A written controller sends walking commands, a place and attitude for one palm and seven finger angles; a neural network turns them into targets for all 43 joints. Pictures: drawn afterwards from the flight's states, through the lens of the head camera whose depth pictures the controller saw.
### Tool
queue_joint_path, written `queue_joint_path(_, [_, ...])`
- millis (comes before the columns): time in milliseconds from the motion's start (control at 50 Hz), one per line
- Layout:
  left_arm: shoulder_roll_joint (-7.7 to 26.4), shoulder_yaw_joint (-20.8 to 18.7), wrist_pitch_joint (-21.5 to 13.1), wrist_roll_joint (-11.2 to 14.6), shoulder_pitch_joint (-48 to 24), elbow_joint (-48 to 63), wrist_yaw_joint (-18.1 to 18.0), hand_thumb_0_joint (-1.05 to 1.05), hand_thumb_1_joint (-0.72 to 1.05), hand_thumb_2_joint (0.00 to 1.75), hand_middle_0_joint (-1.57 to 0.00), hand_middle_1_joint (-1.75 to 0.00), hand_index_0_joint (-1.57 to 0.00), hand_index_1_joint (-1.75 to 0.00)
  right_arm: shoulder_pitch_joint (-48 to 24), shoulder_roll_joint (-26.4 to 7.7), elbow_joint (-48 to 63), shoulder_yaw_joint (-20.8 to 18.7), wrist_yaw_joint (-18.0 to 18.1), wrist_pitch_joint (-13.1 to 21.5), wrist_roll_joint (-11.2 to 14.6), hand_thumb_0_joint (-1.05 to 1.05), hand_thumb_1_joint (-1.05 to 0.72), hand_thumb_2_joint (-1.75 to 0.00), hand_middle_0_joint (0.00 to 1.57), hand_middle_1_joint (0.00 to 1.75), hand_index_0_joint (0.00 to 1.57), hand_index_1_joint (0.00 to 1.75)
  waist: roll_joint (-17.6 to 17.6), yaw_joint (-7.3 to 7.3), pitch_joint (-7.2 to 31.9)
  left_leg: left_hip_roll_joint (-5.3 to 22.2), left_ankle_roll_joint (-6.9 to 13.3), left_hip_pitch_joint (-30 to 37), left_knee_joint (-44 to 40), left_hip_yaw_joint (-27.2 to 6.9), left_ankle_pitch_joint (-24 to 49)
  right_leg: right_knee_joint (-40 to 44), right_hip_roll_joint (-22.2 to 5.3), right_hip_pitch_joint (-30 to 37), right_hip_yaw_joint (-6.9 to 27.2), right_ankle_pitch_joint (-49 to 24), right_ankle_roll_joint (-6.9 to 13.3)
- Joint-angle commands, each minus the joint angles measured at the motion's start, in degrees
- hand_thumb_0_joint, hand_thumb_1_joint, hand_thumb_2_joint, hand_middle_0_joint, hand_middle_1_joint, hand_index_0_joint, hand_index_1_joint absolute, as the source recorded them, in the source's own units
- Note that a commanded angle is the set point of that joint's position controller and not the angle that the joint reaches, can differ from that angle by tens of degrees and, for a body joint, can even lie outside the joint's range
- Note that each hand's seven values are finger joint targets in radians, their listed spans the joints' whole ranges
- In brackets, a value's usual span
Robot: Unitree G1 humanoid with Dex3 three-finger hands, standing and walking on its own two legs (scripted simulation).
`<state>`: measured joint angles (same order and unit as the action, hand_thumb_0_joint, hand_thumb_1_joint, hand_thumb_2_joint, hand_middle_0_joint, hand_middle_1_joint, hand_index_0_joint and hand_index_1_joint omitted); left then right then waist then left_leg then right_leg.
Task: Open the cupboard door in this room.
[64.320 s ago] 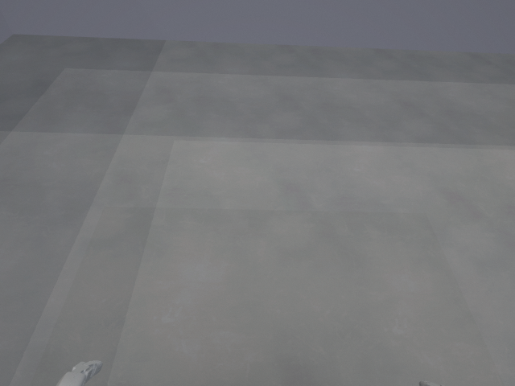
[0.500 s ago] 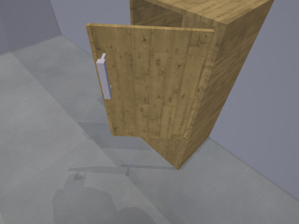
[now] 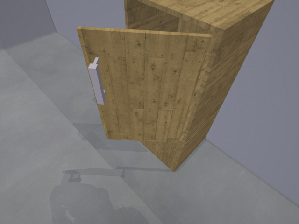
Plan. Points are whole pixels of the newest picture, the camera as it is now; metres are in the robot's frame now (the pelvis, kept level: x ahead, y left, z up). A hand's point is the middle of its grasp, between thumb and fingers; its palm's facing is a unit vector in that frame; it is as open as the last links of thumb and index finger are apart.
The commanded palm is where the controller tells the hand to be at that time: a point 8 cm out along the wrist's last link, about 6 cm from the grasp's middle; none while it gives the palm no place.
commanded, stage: come to a stop and stand still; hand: left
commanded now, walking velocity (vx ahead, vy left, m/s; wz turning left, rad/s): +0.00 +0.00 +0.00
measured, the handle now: (99, 81) +0.54 +0.21 +0.06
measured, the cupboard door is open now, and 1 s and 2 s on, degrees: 42 42 42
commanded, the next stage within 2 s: look again from close up in 0.04 s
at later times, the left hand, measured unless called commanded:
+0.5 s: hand out of the picture +0.00 +0.17 -0.18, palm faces +0.03 -0.98 -0.18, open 7.3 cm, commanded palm none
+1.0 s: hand (86, 182) +0.21 +0.17 +0.02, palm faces +0.13 -0.99 -0.03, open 7.8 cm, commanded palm +0.11 +0.23 -0.04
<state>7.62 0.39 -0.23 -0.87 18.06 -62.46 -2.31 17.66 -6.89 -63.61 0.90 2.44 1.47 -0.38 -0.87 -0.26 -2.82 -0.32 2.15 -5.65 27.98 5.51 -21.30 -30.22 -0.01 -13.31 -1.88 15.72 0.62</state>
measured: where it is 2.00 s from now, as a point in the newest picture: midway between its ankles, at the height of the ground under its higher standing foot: outside the picture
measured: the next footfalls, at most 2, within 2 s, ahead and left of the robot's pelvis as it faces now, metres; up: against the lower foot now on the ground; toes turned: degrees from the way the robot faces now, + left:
none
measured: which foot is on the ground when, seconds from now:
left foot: down 0.00-1.00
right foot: down 0.00-1.00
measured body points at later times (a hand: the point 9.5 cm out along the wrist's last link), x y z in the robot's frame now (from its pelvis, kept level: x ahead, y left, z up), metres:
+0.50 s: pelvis +0.00 +0.00 +0.00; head +0.01 +0.01 +0.45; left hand +0.00 +0.22 -0.16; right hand -0.02 -0.21 -0.16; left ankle -0.07 +0.09 -0.73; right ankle +0.00 -0.11 -0.73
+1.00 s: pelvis -0.03 -0.01 -0.02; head -0.03 -0.01 +0.43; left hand +0.20 +0.22 +0.03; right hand +0.14 -0.26 -0.09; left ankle -0.06 +0.09 -0.73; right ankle +0.01 -0.11 -0.73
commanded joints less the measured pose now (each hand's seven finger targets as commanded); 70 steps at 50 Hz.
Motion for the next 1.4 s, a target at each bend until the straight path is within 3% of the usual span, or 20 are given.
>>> queue_joint_path(0, [4.7,-0.7,-1.1,0.3,3.3,1.9,-0.2,0.00,0.90,0.90,-0.20,-0.30,-0.20,-0.30,5.1,-4.9,0.4,-0.9,0.3,0.4,-0.1,0.00,-0.90,-0.90,0.20,0.30,0.20,0.30,1.1,-0.08,-0.9,6.3,0.3,-4.9,-6.1,-5.5,16.9,3.2,-5.7,3.6,5.6,-20.2,2.7])
queue_joint_path(180, [4.4,-0.8,-0.9,0.3,2.5,1.6,-0.2,0.00,0.90,0.90,-0.20,-0.30,-0.20,-0.30,5.1,-5.1,-0.4,-1.0,0.5,0.7,-0.2,0.00,-0.90,-0.90,0.20,0.30,0.20,0.30,1.9,0.08,-0.2,6.8,0.6,-3.0,-7.0,-5.8,23.4,2.8,-5.3,4.5,4.4,-20.1,2.4])
queue_joint_path(680, [4.3,-0.8,-0.8,0.3,2.1,1.1,-0.1,0.00,0.90,0.90,-0.20,-0.30,-0.20,-0.30,5.1,-5.2,-1.2,-0.8,0.3,0.7,-0.2,0.00,-0.90,-0.90,0.20,0.30,0.20,0.30,0.9,0.48,-2.6,6.6,0.8,-4.7,-9.8,-6.6,16.0,5.4,-5.8,3.8,5.0,-14.7,2.3])
queue_joint_path(700, [7.0,-0.9,-1.8,-0.2,6.5,-2.0,-2.3,0.00,0.90,0.90,-0.20,-0.30,-0.20,-0.30,-1.4,-8.3,3.0,-1.4,-0.3,1.0,0.5,0.00,-0.90,-0.90,0.20,0.30,0.20,0.30,1.4,2.28,-2.2,8.3,-1.1,-6.7,0.7,-4.7,30.0,3.2,-8.6,2.3,5.3,-34.0,1.0])
queue_joint_path(720, [19.3,-5.8,-13.1,11.7,-37.3,89.3,-1.7,0.00,0.88,0.89,-0.20,-0.32,-0.20,-0.32,-0.1,-18.4,24.3,-2.4,1.9,10.2,3.2,0.00,-0.90,-0.90,0.20,0.30,0.20,0.30,14.6,-4.46,27.9,1.9,-3.3,6.2,-4.5,-8.6,39.6,-0.9,-2.2,8.0,2.2,-24.7,1.0])
queue_joint_path(740, [14.5,-5.2,-8.6,6.6,-14.4,74.0,-3.8,0.00,0.85,0.88,-0.20,-0.33,-0.20,-0.33,-5.3,-12.4,20.6,-0.7,3.1,15.6,2.1,0.00,-0.90,-0.90,0.20,0.30,0.20,0.30,20.2,0.06,25.1,4.9,-4.5,9.1,-6.3,-6.5,50.3,-3.9,-1.0,3.3,1.0,-8.1,2.5])
queue_joint_path(760, [10.4,-3.8,-5.2,7.7,-11.8,65.8,-6.5,0.00,0.83,0.87,-0.21,-0.34,-0.21,-0.34,-3.8,-12.0,16.4,-2.1,2.9,17.0,2.4,0.00,-0.90,-0.90,0.20,0.30,0.20,0.30,17.2,-1.38,18.4,4.9,-6.0,4.3,-6.2,-6.5,45.9,-5.9,-1.0,-2.2,-1.3,-1.6,1.1])
queue_joint_path(780, [-2.5,4.0,0.4,8.0,4.5,53.9,-6.0,0.00,0.81,0.86,-0.21,-0.36,-0.21,-0.36,-1.6,-9.1,16.2,-2.2,1.9,17.0,3.3,0.00,-0.90,-0.90,0.20,0.30,0.20,0.30,9.4,-1.20,10.0,5.5,-5.2,-1.1,-6.9,-7.8,38.0,-4.7,-1.5,-6.4,-2.2,1.7,0.1])
queue_joint_path(800, [-2.2,5.3,-1.0,10.4,-3.2,65.3,-4.3,0.00,0.78,0.85,-0.21,-0.37,-0.21,-0.37,-3.5,-12.0,21.4,-2.1,1.6,17.6,4.0,0.00,-0.90,-0.90,0.20,0.30,0.20,0.30,4.4,-1.41,4.2,5.1,-4.1,-5.8,-5.6,-8.8,29.0,-2.7,-1.8,-6.3,-2.6,-0.6,-0.1])
queue_joint_path(860, [5.3,-2.4,-8.5,9.3,-2.3,62.9,-1.2,0.00,0.71,0.82,-0.21,-0.42,-0.21,-0.42,-4.6,-15.8,26.3,-3.4,1.6,19.5,2.0,0.00,-0.90,-0.90,0.20,0.30,0.20,0.30,-8.4,-3.02,3.2,1.3,-2.2,-14.4,2.3,-8.5,14.8,0.3,-1.5,-9.0,-2.6,-2.6,0.6])
queue_joint_path(920, [0.3,-4.5,-18.4,11.7,12.6,50.5,6.6,0.00,0.64,0.79,-0.22,-0.47,-0.22,-0.47,-6.5,-14.9,31.2,-4.5,-0.2,19.0,1.2,0.00,-0.90,-0.90,0.20,0.30,0.20,0.30,-19.8,0.96,1.8,-0.1,-2.3,-26.2,9.3,-6.8,6.4,-5.6,-1.1,-16.3,-3.4,5.0,0.4])
queue_joint_path(960, [5.6,-11.6,-25.3,14.4,17.8,49.4,14.2,0.00,0.60,0.77,-0.22,-0.50,-0.22,-0.50,-8.3,-15.7,35.4,-5.7,-2.1,18.1,1.3,0.00,-0.90,-0.90,0.20,0.30,0.20,0.30,-10.1,4.19,5.3,-2.0,-3.4,-28.8,13.1,-4.4,5.6,-9.5,-1.7,-13.9,-1.1,3.1,2.0])
queue_joint_path(1000, [11.4,-16.3,-30.6,15.3,15.7,50.9,21.2,0.00,0.55,0.75,-0.22,-0.53,-0.22,-0.53,-10.6,-16.6,39.6,-5.9,-3.1,17.0,1.2,0.00,-0.90,-0.90,0.20,0.30,0.20,0.30,-0.4,4.02,9.4,-3.0,-3.7,-31.3,17.2,-2.8,5.8,-13.1,-2.6,-12.8,0.8,-0.6,2.9])
queue_joint_path(1060, [14.8,-18.6,-29.1,15.6,9.9,57.9,22.6,0.00,0.48,0.72,-0.23,-0.57,-0.23,-0.57,-11.3,-15.7,44.2,-5.7,-2.8,14.1,1.9,0.00,-0.90,-0.90,0.20,0.30,0.20,0.30,-0.4,5.11,14.0,-3.4,-2.2,-36.9,20.1,-2.1,3.9,-15.3,-2.4,-13.6,3.8,1.5,2.0])
queue_joint_path(1120, [13.5,-18.3,-30.2,18.0,-0.6,69.7,20.0,0.00,0.41,0.69,-0.24,-0.62,-0.24,-0.62,-10.2,-14.1,46.7,-5.3,-1.8,13.8,2.4,0.00,-0.90,-0.90,0.20,0.30,0.20,0.30,3.7,2.83,17.8,-2.5,-1.4,-36.3,22.1,-2.9,1.2,-14.2,-2.3,-16.0,6.6,8.4,1.2])
queue_joint_path(1180, [16.8,-18.7,-34.7,18.0,-10.7,83.6,17.5,0.00,0.34,0.66,-0.24,-0.66,-0.24,-0.66,-6.0,-13.9,44.5,-4.6,-0.7,14.6,1.4,0.00,-0.90,-0.90,0.20,0.30,0.20,0.30,10.0,-0.33,23.3,-0.7,-0.9,-31.9,24.8,-5.4,6.0,-17.1,-1.1,-16.9,6.6,1.9,1.7])
queue_joint_path(1240, [13.5,-12.6,-36.2,17.1,-9.6,80.7,19.9,0.00,0.27,0.63,-0.25,-0.70,-0.25,-0.70,-5.0,-14.5,40.7,-3.5,0.1,16.0,1.8,0.00,-0.90,-0.90,0.20,0.30,0.20,0.30,8.6,-3.74,21.0,0.3,-0.5,-31.1,26.2,-6.5,7.2,-17.8,-0.7,-19.8,4.5,-0.8,1.2])
queue_joint_path(1300, [14.8,-10.4,-32.1,17.5,-13.4,72.5,25.6,0.00,0.20,0.60,-0.25,-0.75,-0.25,-0.75,-5.0,-16.0,38.7,-2.7,1.2,17.0,2.5,0.00,-0.90,-0.90,0.20,0.30,0.20,0.30,5.4,-5.89,17.0,0.6,-0.1,-33.8,26.4,-7.8,3.5,-16.5,-0.2,-21.5,3.7,2.5,0.7])
queue_joint_path(1340, [18.0,-14.5,-26.4,18.2,-11.5,65.0,28.0,0.00,0.15,0.58,-0.25,-0.78,-0.25,-0.78,-5.3,-16.6,38.8,-2.8,2.0,16.8,3.3,0.00,-0.90,-0.90,0.20,0.30,0.20,0.30,-0.5,-4.53,16.1,0.2,-0.2,-37.6,24.7,-7.6,0.1,-12.8,-0.8,-18.4,5.1,9.4,0.0])
queue_joint_path(1380, [20.8,-19.2,-20.3,19.9,-8.5,61.1,30.0,0.00,0.11,0.56,-0.26,-0.81,-0.26,-0.81,-6.5,-16.9,40.0,-2.5,2.2,16.2,3.8,0.00,-0.90,-0.90,0.20,0.30,0.20,0.30,-0.1,-1.31,18.6,-0.4,-0.3,-36.8,22.7,-7.1,2.4,-11.8,-1.5,-14.0,5.1,8.0,0.1])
